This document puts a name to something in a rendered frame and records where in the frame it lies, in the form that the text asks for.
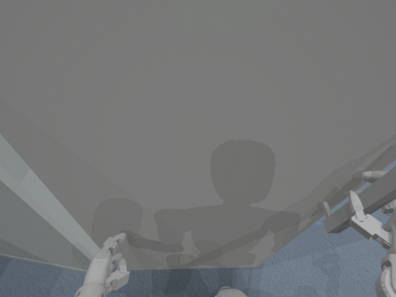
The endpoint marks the left robot hand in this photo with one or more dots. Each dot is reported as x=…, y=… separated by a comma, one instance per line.
x=100, y=270

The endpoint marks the handle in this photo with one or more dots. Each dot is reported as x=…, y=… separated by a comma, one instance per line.
x=377, y=195

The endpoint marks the left robot forearm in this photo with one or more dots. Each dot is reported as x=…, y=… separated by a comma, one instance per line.
x=91, y=290

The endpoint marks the right robot forearm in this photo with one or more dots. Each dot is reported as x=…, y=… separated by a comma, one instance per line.
x=385, y=285

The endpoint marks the fridge door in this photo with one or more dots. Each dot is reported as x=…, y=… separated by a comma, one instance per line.
x=208, y=131

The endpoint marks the right robot hand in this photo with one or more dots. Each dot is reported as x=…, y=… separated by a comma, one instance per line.
x=367, y=225

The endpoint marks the robot right shin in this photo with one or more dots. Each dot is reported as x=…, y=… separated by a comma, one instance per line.
x=224, y=288

